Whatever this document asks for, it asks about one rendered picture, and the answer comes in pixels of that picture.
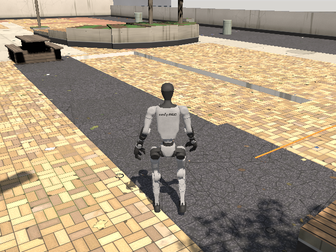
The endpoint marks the robot left forearm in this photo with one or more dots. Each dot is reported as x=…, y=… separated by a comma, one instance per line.
x=141, y=139

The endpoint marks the right robot hand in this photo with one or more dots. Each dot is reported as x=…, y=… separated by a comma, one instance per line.
x=190, y=144

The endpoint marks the robot torso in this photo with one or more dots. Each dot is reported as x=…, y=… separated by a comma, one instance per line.
x=167, y=121

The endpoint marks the left robot foot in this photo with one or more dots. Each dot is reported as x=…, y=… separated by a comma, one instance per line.
x=157, y=207

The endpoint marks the left robot upper arm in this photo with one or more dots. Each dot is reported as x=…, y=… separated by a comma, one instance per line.
x=148, y=119

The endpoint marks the robot right forearm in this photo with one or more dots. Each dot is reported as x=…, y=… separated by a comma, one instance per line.
x=191, y=136

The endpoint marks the left robot hand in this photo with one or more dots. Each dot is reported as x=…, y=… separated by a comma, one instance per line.
x=136, y=152

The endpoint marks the right robot upper arm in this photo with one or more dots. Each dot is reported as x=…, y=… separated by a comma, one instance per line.
x=186, y=118

